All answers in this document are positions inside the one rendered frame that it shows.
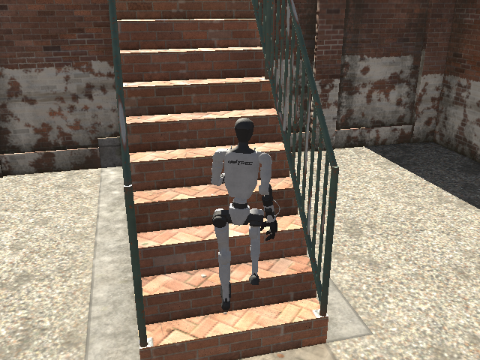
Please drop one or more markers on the stairs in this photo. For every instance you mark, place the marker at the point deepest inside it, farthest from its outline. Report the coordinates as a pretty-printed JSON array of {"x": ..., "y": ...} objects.
[{"x": 191, "y": 69}]

